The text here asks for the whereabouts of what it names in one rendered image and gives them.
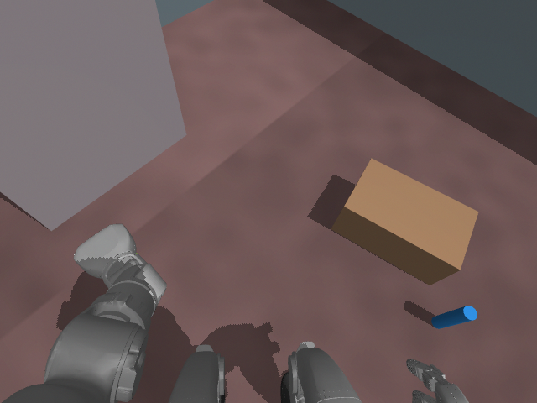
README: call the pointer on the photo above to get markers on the left robot arm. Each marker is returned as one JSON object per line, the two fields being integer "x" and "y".
{"x": 99, "y": 356}

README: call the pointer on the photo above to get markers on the left robot hand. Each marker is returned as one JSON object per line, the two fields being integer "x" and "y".
{"x": 95, "y": 253}

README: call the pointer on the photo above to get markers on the right robot hand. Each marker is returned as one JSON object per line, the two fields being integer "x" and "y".
{"x": 435, "y": 381}

